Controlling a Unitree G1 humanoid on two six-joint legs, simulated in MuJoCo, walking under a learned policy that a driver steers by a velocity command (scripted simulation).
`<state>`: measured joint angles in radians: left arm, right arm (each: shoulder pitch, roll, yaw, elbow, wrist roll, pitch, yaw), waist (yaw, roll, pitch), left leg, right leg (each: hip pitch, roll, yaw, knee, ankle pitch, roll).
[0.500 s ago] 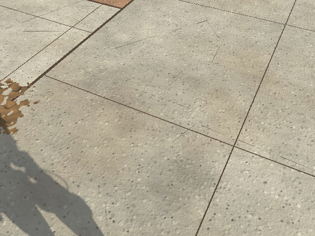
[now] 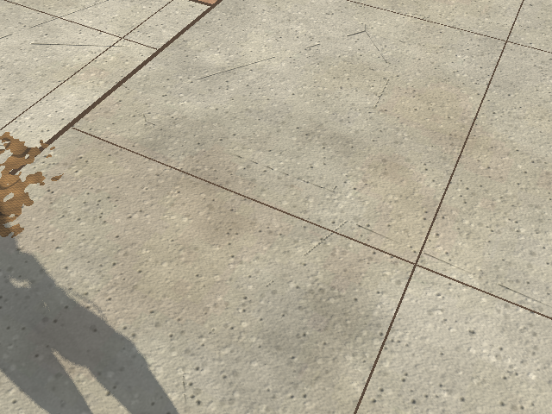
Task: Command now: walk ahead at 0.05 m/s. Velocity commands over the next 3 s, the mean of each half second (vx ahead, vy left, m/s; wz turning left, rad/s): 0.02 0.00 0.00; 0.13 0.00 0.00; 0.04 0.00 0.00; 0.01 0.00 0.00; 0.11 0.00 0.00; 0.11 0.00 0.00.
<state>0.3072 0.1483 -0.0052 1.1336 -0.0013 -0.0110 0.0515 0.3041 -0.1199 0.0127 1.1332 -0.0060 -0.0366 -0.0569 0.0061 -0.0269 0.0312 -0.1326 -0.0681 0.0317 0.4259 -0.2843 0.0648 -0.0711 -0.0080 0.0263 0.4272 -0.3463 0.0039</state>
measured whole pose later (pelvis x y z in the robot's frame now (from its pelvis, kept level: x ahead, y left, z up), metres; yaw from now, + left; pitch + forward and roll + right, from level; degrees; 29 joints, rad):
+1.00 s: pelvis +0.02 -0.04 +0.00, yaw +0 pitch -1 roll +1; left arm 0.37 0.11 -0.01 1.09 0.03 -0.06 0.04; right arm 0.39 -0.15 -0.02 1.15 -0.01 -0.01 -0.04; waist 0.00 0.03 0.03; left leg -0.24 -0.01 0.02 0.71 -0.47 0.03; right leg -0.13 0.04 -0.07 0.47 -0.33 -0.07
